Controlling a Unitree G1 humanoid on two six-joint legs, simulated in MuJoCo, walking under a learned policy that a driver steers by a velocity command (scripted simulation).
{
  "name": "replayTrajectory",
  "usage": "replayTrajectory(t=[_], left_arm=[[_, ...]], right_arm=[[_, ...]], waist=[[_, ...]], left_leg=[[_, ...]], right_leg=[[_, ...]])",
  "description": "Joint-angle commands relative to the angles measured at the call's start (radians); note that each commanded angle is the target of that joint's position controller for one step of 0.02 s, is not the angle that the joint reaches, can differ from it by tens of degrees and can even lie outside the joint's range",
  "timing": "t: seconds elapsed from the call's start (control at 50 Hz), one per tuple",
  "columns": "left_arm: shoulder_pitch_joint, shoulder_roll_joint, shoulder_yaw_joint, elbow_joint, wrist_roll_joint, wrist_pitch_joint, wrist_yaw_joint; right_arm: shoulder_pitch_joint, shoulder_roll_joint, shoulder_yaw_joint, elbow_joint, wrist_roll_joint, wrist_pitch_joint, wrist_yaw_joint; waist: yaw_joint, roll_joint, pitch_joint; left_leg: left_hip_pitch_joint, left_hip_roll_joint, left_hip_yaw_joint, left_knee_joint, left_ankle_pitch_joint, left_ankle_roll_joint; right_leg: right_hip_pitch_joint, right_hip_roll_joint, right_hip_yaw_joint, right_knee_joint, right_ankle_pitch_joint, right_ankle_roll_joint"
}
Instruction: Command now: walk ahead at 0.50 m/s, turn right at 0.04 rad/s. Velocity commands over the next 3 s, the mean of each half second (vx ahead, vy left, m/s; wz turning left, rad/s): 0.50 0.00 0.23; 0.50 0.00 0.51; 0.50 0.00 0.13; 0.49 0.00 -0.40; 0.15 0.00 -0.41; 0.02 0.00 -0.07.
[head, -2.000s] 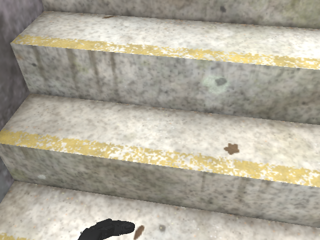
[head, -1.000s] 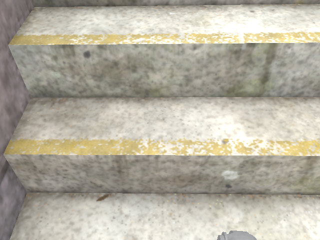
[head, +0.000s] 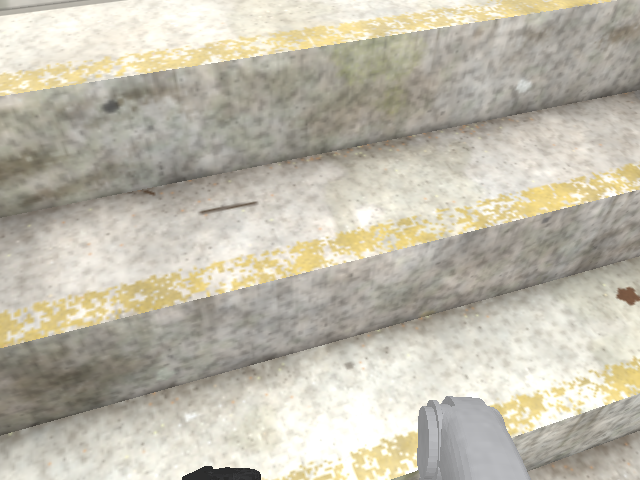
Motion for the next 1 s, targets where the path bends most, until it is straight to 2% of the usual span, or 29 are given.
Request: replayTrajectory(t=[0.02,0.08,0.1,0.12,0.14,0.16,0.18,0.22,0.24,0.26,0.3,0.38,0.48,0.52,0.6,0.62,0.64,0.68,0.7,0.72,0.74,0.76,0.8,0.82,0.86,0.9,0.96,0.98,1.0], left_arm=[[-0.146,0.019,0.001,-0.177,-0.015,0.003,0.02],[0.095,0.023,0.027,-0.091,-0.051,-0.009,0.021],[0.237,0.09,0.049,-0.063,-0.049,-0.018,0.025],[0.352,0.182,0.093,-0.008,-0.013,-0.024,0.024],[0.423,0.257,0.065,0.023,0.084,0.059,-0.023],[0.555,0.34,0.121,0.052,0.096,0.083,-0.041],[0.478,0.294,0.104,0.145,0.066,0.073,-0.057],[0.252,0.108,0.068,0.207,0.022,0.02,-0.074],[0.182,0.032,0.034,0.25,0.073,0.001,-0.095],[0.105,-0.024,0.017,0.248,0.081,-0.019,-0.097],[0.012,-0.011,0.022,0.235,0.062,-0.058,-0.074],[0.203,0.075,0.03,0.299,0.095,-0.07,-0.052],[0.473,0.124,0.021,0.346,0.135,-0.07,-0.094],[0.344,0.123,0.02,0.316,0.111,-0.057,-0.137],[0.318,0.346,0.067,0.334,0.045,-0.112,-0.128],[0.339,0.363,0.075,0.341,0.041,-0.11,-0.125],[0.408,0.343,0.071,0.362,0.084,-0.104,-0.132],[0.359,0.338,0.092,0.38,0.105,-0.072,-0.145],[0.245,0.286,0.112,0.137,-0.072,-0.12,-0.036],[0.12,0.229,0.092,0.095,-0.02,-0.132,-0.024],[0.263,0.135,0.076,0.29,0.046,-0.038,-0.102],[0.178,0.157,0.082,0.201,0.043,-0.039,-0.117],[0.118,0.12,0.059,0.135,0.064,-0.066,-0.091],[0.086,0.113,0.044,0.108,0.064,-0.054,-0.081],[0.06,0.163,0.049,0.091,0.036,-0.053,-0.059],[0.045,0.105,0.016,0.103,0.028,-0.053,-0.054],[-0.162,0.117,0.001,-0.01,0.031,-0.035,-0.039],[-0.277,0.143,0.005,-0.069,0.016,-0.022,-0.033],[-0.435,0.159,0.01,-0.144,0.029,0.003,-0.02]], right_arm=[[0.053,-0.15,-0.046,-0.035,0.04,-0.025,-0.071],[0.066,-0.269,-0.067,-0.087,0.05,-0.04,-0.045],[0.031,-0.339,-0.088,-0.11,0.063,-0.054,-0.022],[-0.018,-0.337,-0.103,-0.14,0.043,-0.069,-0.002],[0.046,-0.126,-0.069,-0.086,-0.159,-0.01,0.209],[0.051,-0.262,-0.132,-0.033,-0.066,0.033,0.25],[-0.034,-0.221,-0.138,-0.044,-0.008,0.038,0.248],[-0.118,-0.126,-0.102,-0.09,-0.015,0.028,0.173],[-0.137,-0.122,-0.085,-0.116,-0.006,0.038,0.14],[-0.144,-0.105,-0.077,-0.13,0.01,0.055,0.129],[-0.222,-0.07,-0.069,-0.178,0.037,0.081,0.124],[-0.369,-0.106,-0.052,-0.244,0.006,0.071,0.121],[-0.636,-0.172,-0.048,-0.362,-0.015,0.14,0.071],[-0.758,-0.192,-0.046,-0.408,-0.03,0.183,0.063],[-0.527,-0.135,-0.021,-0.407,-0.044,0.209,0.125],[-0.532,-0.162,-0.023,-0.411,-0.049,0.197,0.123],[-0.54,-0.188,-0.024,-0.412,-0.034,0.199,0.112],[-0.247,-0.257,-0.056,-0.308,-0.016,0.195,0.075],[-0.255,-0.304,-0.093,-0.307,-0.053,0.152,0.02],[-0.268,-0.337,-0.113,-0.275,-0.05,0.149,-0.002],[0.03,-0.293,-0.076,-0.161,-0.121,0.164,0.045],[0.061,-0.278,-0.081,-0.099,-0.115,0.135,0.067],[-0.129,-0.23,-0.075,-0.079,-0.04,0.075,0.087],[-0.169,-0.2,-0.055,-0.055,-0.072,0.077,0.097],[-0.298,-0.177,-0.047,-0.114,-0.066,0.064,0.117],[-0.199,-0.14,-0.033,-0.094,-0.083,0.062,0.094],[-0.061,-0.177,-0.027,-0.058,-0.144,0.041,0.105],[0.007,-0.212,-0.036,-0.046,-0.134,0.035,0.107],[-0.08,-0.221,-0.04,-0.088,-0.086,0.042,0.127]], waist=[[0.014,0.072,0.146],[0.146,0.153,-0.166],[0.22,0.223,-0.264],[0.253,0.254,-0.328],[0.284,-0.082,-0.423],[0.358,-0.164,-0.263],[0.256,-0.04,-0.093],[0.112,0.104,-0.012],[0.035,0.175,-0.023],[-0.016,0.169,-0.009],[-0.075,0.04,0.016],[-0.027,-0.051,0.02],[0.089,-0.135,-0.032],[0.069,-0.074,-0.004],[-0.099,-0.203,-0.137],[-0.079,-0.212,-0.167],[-0.042,-0.211,-0.231],[-0.144,-0.178,-0.261],[-0.055,0.118,-0.281],[-0.059,0.253,-0.24],[-0.178,0.192,-0.12],[-0.112,0.203,-0.008],[0.035,0.038,0.006],[0.09,0.009,0.007],[0.169,-0.038,-0.007],[0.122,0.092,0.007],[0.072,-0.065,-0.012],[0.024,0.022,-0.014],[0.049,0.032,0.012]], left_leg=[[-0.077,0.201,-0.091,-0.422,0.246,0.181],[0.032,0.256,0.012,-0.017,1.828,0.187],[0.125,0.278,0.007,0.179,1.875,0.171],[0.051,0.233,-0.047,0.428,1.691,0.16],[-0.527,0.01,-0.222,0.748,0.939,0.234],[-0.718,-0.131,-0.44,1.494,0.553,0.172],[-0.922,-0.106,-0.482,1.79,0.63,0.205],[-1.044,-0.081,-0.404,1.933,0.588,0.254],[-1.074,-0.029,-0.393,1.925,0.631,0.272],[-1.063,0.009,-0.357,1.897,0.598,0.28],[-1.03,0.037,-0.262,1.931,0.409,0.291],[-1.226,-0.043,-0.156,2.103,0.298,0.307],[-1.494,0.012,-0.082,1.751,0.338,0.252],[-1.294,0.076,0.027,1.402,0.064,0.23],[-0.961,-0.077,0.152,1.161,-0.042,0.177],[-0.938,-0.134,0.175,0.993,-0.104,0.184],[-0.85,-0.155,0.132,0.941,-0.058,0.201],[-0.484,-0.182,-0.067,0.637,-0.043,0.179],[-0.286,-0.096,-0.361,0.528,-0.389,0.236],[-0.272,-0.008,-0.774,0.233,-0.621,0.319],[-0.213,0.015,-0.842,0.113,-0.402,0.191],[-0.148,0.049,-0.818,0.171,-0.315,0.147],[-0.185,0.025,-0.579,0.291,0.099,0.15],[-0.195,0.006,-0.486,0.289,0.285,0.175],[-0.343,0.019,-0.361,0.161,0.244,0.136],[-0.417,0.016,-0.421,0.092,0.057,0.208],[-0.428,0.003,-0.385,0.035,-0.035,0.171],[-0.431,0.001,-0.369,0.0,0.043,0.183],[-0.598,0.054,-0.359,-0.22,0.141,0.222]], right_leg=[[0.292,-0.049,-0.129,-0.274,-0.157,0.017],[0.966,0.147,-0.245,-0.642,-0.285,-0.05],[1.092,0.174,-0.172,-0.839,-0.307,-0.059],[1.226,0.122,0.043,-0.917,-0.346,-0.069],[1.496,-0.149,0.77,-1.442,-0.138,-0.292],[1.371,-0.263,1.157,-1.716,-0.364,-0.292],[1.185,-0.268,1.029,-1.725,-0.647,-0.156],[1.06,-0.259,0.719,-1.644,-0.525,-0.145],[1.011,-0.268,0.52,-1.605,-0.401,-0.048],[0.925,-0.249,0.358,-1.602,-0.299,0.006],[0.85,-0.171,0.065,-1.681,-0.122,0.047],[1.009,-0.076,-0.09,-1.714,-0.109,0.036],[1.395,-0.171,-0.1,-1.816,0.026,-0.054],[1.296,-0.242,-0.144,-1.965,0.156,-0.091],[1.54,-0.325,-0.25,-1.738,1.671,-0.185],[1.643,-0.307,-0.236,-1.663,1.782,-0.205],[1.657,-0.284,-0.222,-1.59,1.897,-0.203],[1.432,-0.213,-0.153,-1.321,1.619,-0.174],[1.173,-0.075,-0.214,-0.991,1.041,-0.042],[0.888,0.098,-0.064,-0.542,0.242,0.004],[0.548,0.208,0.411,-0.15,0.418,-0.071],[0.241,0.25,0.456,0.099,0.33,-0.104],[0.17,0.224,0.416,0.113,0.157,-0.1],[0.111,0.205,0.337,0.164,0.144,-0.101],[0.175,0.087,0.161,0.102,0.099,-0.096],[0.112,0.106,0.123,0.439,-0.056,-0.078],[0.158,0.032,0.06,0.048,0.099,-0.074],[0.185,0.009,0.037,-0.033,0.065,-0.042],[0.431,0.002,-0.038,-0.326,-0.131,-0.013]])
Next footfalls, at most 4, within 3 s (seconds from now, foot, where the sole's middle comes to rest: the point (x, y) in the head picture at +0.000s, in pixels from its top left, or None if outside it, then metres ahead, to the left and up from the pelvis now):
0.10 right None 0.26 -0.11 -0.58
0.60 left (227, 468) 0.41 0.13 -0.38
1.08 right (285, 211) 0.72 0.05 -0.18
1.60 left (29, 39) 0.88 0.41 0.02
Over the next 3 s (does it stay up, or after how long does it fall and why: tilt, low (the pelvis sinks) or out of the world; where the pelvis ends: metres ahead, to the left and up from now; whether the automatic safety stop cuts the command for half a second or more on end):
stays up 1.12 0.32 0.78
